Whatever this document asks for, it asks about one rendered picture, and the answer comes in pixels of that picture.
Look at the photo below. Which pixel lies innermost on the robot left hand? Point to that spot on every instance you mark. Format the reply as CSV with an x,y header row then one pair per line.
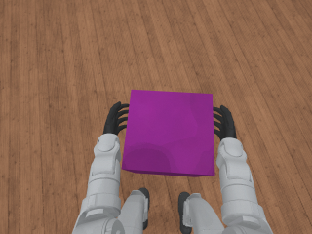
x,y
112,122

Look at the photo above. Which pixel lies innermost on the left robot foot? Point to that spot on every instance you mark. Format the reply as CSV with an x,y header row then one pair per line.
x,y
146,194

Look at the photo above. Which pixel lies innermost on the right robot forearm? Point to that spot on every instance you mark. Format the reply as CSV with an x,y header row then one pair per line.
x,y
239,201

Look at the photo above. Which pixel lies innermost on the robot right hand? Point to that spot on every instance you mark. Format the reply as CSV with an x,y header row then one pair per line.
x,y
226,125

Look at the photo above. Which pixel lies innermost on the carton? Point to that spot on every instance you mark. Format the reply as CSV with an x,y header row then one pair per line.
x,y
170,134

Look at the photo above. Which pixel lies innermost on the right robot upper arm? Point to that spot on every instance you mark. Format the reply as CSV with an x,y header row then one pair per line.
x,y
239,229

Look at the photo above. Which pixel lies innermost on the left robot upper arm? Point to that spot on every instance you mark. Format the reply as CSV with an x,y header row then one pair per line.
x,y
108,225

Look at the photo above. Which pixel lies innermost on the left robot forearm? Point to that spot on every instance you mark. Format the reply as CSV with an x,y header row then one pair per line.
x,y
102,198

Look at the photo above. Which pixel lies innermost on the right robot shin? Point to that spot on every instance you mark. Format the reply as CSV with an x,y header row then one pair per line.
x,y
194,195

